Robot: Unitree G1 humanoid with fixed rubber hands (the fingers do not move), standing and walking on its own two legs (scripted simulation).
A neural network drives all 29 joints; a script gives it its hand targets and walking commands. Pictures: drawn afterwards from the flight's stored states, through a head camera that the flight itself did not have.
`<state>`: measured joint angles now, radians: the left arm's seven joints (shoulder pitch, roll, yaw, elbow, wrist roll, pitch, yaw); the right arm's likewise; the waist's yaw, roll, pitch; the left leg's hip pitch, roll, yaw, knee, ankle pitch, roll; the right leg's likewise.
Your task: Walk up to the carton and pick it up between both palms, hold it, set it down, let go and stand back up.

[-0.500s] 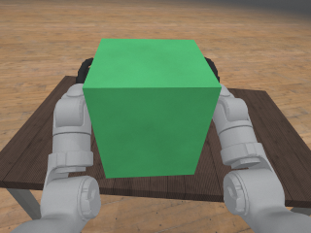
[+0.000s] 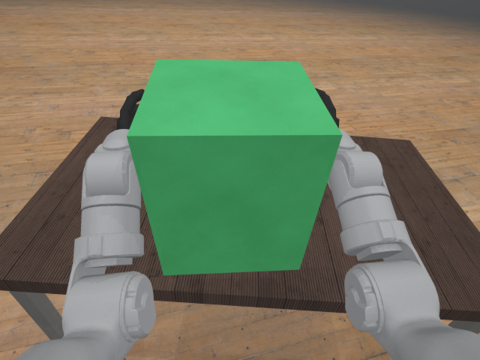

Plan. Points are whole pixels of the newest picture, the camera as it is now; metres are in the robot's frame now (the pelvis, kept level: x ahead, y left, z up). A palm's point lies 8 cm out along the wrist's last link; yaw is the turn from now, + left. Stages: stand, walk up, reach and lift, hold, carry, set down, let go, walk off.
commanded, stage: hold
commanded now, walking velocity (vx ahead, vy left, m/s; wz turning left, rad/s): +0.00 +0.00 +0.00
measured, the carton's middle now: (231, 168) +0.34 +0.03 +0.21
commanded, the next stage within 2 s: set down in 0.78 s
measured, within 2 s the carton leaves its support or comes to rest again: neither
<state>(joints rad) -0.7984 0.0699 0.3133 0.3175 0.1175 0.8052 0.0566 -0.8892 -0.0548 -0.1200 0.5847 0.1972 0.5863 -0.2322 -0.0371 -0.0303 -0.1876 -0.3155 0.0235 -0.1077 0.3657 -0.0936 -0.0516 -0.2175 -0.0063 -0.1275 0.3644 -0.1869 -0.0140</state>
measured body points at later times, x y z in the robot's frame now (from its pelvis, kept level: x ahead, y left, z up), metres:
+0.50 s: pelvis +0.00 +0.00 +0.00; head -0.05 +0.02 +0.45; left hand +0.39 +0.18 +0.23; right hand +0.40 -0.12 +0.24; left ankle +0.06 +0.14 -0.74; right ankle +0.00 -0.11 -0.74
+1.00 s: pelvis +0.00 +0.00 +0.00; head -0.06 +0.02 +0.45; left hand +0.39 +0.18 +0.24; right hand +0.40 -0.13 +0.25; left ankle +0.06 +0.14 -0.74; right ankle +0.00 -0.11 -0.74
